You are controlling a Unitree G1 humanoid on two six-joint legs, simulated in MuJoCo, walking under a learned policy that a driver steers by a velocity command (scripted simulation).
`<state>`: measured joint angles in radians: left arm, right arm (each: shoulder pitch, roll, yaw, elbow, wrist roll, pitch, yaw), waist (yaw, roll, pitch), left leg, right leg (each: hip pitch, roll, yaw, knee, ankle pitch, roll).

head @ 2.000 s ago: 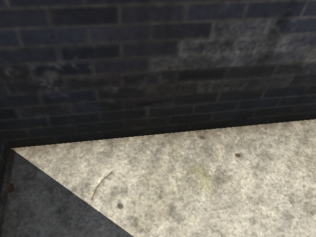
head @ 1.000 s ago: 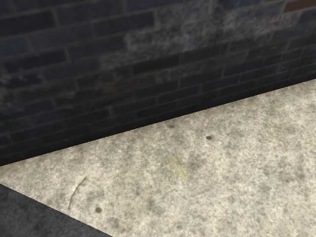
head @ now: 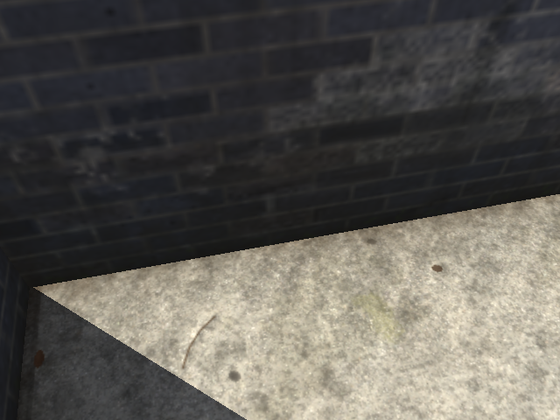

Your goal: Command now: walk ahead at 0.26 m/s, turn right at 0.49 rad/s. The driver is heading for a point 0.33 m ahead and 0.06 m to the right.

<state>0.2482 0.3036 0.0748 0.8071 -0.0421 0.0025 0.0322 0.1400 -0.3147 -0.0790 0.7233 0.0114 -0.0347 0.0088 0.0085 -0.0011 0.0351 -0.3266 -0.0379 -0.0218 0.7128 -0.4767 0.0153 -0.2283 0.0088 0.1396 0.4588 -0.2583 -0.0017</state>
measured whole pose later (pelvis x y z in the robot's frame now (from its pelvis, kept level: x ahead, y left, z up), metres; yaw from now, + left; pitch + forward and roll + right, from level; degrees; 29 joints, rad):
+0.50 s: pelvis +0.17 -0.03 -0.02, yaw -15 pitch +2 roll +0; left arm -0.01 0.22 0.02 0.59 -0.02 -0.06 -0.06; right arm 0.50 -0.22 -0.04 0.91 0.01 -0.07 -0.03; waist -0.10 -0.03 0.07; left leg 0.14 0.06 0.18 0.34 -0.46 -0.03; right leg -0.58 0.00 -0.05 0.61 -0.01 -0.09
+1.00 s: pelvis +0.30 -0.07 +0.00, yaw -18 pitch -1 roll -2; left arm 0.12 0.23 0.01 0.82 0.03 -0.01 -0.01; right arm 0.23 -0.26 -0.02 0.83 -0.03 0.00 -0.03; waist 0.00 -0.01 0.04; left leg -0.28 0.07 -0.05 0.51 -0.22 -0.06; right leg -0.23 0.06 -0.03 0.44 -0.20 -0.04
